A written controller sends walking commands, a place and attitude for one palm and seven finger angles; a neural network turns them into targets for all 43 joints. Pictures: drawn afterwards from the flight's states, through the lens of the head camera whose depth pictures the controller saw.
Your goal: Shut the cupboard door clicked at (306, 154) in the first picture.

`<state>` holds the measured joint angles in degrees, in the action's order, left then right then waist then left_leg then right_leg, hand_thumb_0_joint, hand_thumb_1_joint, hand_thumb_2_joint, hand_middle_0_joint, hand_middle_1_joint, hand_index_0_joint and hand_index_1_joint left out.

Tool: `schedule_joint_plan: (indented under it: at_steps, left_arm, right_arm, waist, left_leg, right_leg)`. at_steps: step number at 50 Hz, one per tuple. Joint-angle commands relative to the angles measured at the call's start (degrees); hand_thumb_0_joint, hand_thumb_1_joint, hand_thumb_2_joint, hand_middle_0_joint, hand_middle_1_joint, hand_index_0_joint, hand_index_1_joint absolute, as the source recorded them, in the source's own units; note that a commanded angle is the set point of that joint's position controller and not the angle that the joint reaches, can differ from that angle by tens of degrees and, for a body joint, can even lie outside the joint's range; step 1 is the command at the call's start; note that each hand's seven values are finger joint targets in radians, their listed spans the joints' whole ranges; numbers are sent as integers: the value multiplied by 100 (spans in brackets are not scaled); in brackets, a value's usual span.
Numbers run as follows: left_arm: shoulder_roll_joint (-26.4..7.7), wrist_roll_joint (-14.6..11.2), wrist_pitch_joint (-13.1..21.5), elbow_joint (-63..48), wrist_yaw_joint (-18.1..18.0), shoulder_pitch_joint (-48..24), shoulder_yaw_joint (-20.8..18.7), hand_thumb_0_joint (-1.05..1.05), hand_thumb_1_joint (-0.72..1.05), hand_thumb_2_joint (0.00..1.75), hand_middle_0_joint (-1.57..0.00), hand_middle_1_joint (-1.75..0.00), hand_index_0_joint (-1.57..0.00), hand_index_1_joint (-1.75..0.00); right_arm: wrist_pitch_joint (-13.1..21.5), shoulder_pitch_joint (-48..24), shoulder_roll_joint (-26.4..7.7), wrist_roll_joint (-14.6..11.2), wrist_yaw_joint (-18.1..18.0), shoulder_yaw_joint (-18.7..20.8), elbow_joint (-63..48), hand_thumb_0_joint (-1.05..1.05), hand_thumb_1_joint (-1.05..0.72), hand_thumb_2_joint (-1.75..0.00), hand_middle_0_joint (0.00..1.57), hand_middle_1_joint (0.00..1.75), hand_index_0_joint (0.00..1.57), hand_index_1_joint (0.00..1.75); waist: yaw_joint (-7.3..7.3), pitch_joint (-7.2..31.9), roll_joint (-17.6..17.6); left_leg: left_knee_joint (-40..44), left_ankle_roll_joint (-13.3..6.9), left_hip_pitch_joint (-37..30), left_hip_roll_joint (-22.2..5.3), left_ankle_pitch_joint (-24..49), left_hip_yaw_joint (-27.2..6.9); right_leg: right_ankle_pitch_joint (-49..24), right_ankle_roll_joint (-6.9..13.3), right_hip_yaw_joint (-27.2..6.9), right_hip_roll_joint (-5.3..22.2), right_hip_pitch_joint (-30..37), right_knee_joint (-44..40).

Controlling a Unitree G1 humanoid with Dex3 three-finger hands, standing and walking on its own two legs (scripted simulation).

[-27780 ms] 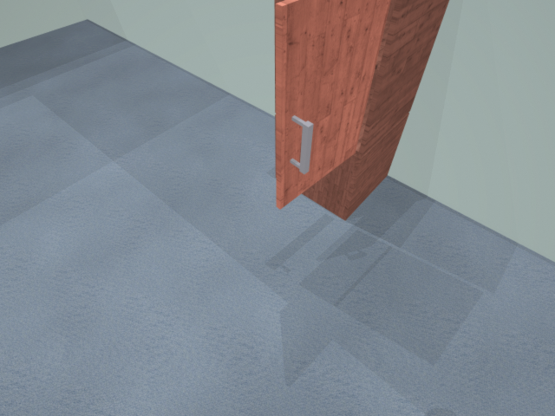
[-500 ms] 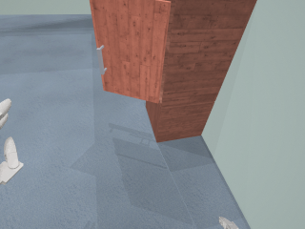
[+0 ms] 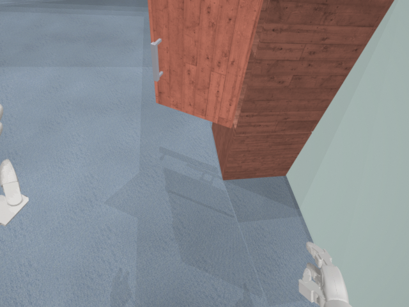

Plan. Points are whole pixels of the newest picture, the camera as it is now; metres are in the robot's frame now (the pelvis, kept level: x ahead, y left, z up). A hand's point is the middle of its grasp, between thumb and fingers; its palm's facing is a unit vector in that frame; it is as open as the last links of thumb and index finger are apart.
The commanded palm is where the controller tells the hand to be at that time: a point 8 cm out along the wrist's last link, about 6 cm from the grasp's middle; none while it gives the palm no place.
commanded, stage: stop stepping back and stand still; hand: left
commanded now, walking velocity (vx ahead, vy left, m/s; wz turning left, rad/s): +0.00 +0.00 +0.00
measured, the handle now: (157, 60) +0.98 +0.24 -0.09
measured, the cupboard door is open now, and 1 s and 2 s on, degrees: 60 60 60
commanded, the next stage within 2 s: let the arm hang, fingers relaxed in 0.26 s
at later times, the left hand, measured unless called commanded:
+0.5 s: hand (68, 262) +0.19 +0.26 -0.02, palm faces +0.12 -0.91 -0.41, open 7.4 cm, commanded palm none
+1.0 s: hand out of the picture -0.07 +0.23 -0.16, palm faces +0.02 -0.97 -0.26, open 7.3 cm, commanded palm none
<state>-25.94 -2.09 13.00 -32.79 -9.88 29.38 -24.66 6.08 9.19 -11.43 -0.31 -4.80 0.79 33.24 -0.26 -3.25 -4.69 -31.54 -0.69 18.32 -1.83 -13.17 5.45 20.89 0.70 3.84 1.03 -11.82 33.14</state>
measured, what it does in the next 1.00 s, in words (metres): stands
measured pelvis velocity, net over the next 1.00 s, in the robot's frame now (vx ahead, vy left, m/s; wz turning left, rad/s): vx -0.02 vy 0.03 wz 0.00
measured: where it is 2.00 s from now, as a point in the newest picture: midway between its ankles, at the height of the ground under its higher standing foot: outside the picture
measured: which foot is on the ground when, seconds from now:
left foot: down 0.00-1.00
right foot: down 0.00-1.00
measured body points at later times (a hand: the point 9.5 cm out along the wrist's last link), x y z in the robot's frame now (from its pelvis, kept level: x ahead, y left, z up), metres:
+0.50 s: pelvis -0.01 +0.02 +0.00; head -0.02 +0.00 +0.45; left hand +0.18 +0.31 +0.01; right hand +0.13 -0.24 -0.11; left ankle +0.04 +0.11 -0.73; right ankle -0.04 -0.10 -0.73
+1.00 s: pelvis -0.02 +0.03 +0.01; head -0.01 +0.02 +0.46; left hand -0.07 +0.28 -0.14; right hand -0.02 -0.20 -0.15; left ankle +0.04 +0.11 -0.73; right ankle -0.04 -0.10 -0.73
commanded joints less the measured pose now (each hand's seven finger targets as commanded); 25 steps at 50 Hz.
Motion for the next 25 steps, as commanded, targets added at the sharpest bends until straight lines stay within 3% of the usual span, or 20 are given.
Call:
schedule_joint_plan:
  at_steps: [1,4,6,9,11,12,15,16,17,18,19,20,22,23,25]
  left_arm:
    - [-1015,-59,347,-1151,-86,244,-1044,0,90,90,-20,-30,-20,-30]
    - [-783,-158,152,-746,-58,622,-870,0,90,90,-20,-30,-20,-30]
    - [-699,-203,17,-518,-42,875,-794,0,90,90,-20,-30,-20,-30]
    - [-757,-227,-103,-550,-38,721,-717,0,90,90,-20,-30,-20,-30]
    - [-989,-205,-126,-732,-57,472,-823,0,90,90,-20,-30,-20,-30]
    - [-841,-200,-133,-742,-42,379,-660,0,90,90,-20,-30,-20,-30]
    - [-909,-162,-113,-825,-79,64,-654,0,90,90,-20,-30,-20,-30]
    - [-1070,-135,-94,-982,-100,-126,-745,0,90,90,-20,-30,-20,-30]
    - [-932,-129,-81,-929,-104,-146,-635,0,90,90,-20,-30,-20,-30]
    - [421,239,-900,3533,733,-256,2035,0,90,90,-20,-30,-20,-30]
    - [323,279,-1309,3791,886,-367,1878,0,90,90,-20,-30,-20,-30]
    - [442,282,-1425,3814,929,-375,1900,0,90,90,-20,-30,-20,-30]
    - [499,315,-1370,4339,980,-693,1978,0,90,90,-20,-30,-20,-30]
    - [448,320,-1358,4633,983,-842,2015,0,90,90,-20,-30,-20,-30]
    - [434,335,-1342,5294,959,-1070,2095,0,90,90,-20,-30,-20,-30]
  right_arm:
    - [263,52,-678,12,66,155,-665,0,-90,-90,20,30,20,30]
    - [135,88,-720,-80,92,178,-703,0,-90,-90,20,30,20,30]
    - [54,89,-733,-91,97,164,-715,0,-90,-90,20,30,20,30]
    - [-44,-40,-692,-93,42,88,-747,0,-90,-90,20,30,20,30]
    - [-56,-127,-695,-76,-9,57,-747,0,-90,-90,20,30,20,30]
    - [-58,-138,-644,-81,-26,32,-748,0,-90,-90,20,30,20,30]
    - [-49,-180,-636,-62,-72,15,-720,0,-90,-90,20,30,20,30]
    - [-29,-230,-667,-58,-79,23,-706,0,-90,-90,20,30,20,30]
    - [-16,-213,-622,-48,-79,-3,-680,0,-90,-90,20,30,20,30]
    - [355,-582,-1547,-100,476,221,264,0,-90,-90,20,30,20,30]
    - [51,-165,-1508,-34,527,306,396,0,-90,-90,20,30,20,30]
    - [-80,-60,-1374,-14,510,250,375,0,-90,-90,20,30,20,30]
    - [-250,41,-1231,45,512,145,455,0,-90,-90,20,30,20,30]
    - [-320,31,-1215,69,512,103,476,0,-90,-90,20,30,20,30]
    - [-432,66,-1128,120,501,49,583,0,-90,-90,20,30,20,30]
  waist:
    - [20,1116,1877]
    - [105,1499,850]
    - [116,1633,653]
    - [99,1520,535]
    - [86,1409,557]
    - [93,1299,496]
    - [78,1078,611]
    - [78,1025,777]
    - [84,921,837]
    - [204,239,898]
    - [145,644,1006]
    - [129,463,1123]
    - [33,526,560]
    - [23,458,71]
    - [62,390,-622]
  left_leg:
    - [702,-152,-1008,-973,2843,-893]
    - [304,-2,-728,-694,2364,-531]
    - [288,31,-720,-637,2393,-490]
    - [435,-2,-694,-657,2081,-515]
    - [510,-17,-569,-636,1698,-558]
    - [543,-19,-550,-605,1522,-544]
    - [608,-33,-464,-523,931,-520]
    - [610,-30,-437,-493,743,-548]
    - [661,-27,-395,-474,614,-570]
    - [-124,-26,-6,-603,1478,-558]
    - [69,-35,-206,-644,1106,-483]
    - [182,-54,-62,-679,660,-537]
    - [331,-174,272,-681,468,-770]
    - [342,-183,322,-624,359,-852]
    - [220,-166,89,-457,377,-856]
  right_leg:
    - [-929,-102,-103,-80,148,-744]
    - [-2906,-69,-477,177,714,-778]
    - [-3315,-46,-505,282,772,-678]
    - [-2938,-106,-454,244,575,-705]
    - [-2665,-105,-467,276,533,-777]
    - [-2499,-102,-462,277,460,-813]
    - [-1973,-92,-547,286,270,-1008]
    - [-1794,-62,-606,337,203,-1077]
    - [-1618,-43,-603,328,164,-1108]
    - [-2184,47,-169,736,-501,-380]
    - [-1641,100,-510,661,-484,-618]
    - [-1023,57,-402,588,-610,-637]
    - [-647,77,-302,436,-431,-530]
    - [-547,114,-352,433,-391,-602]
    - [-517,222,-589,590,-571,-819]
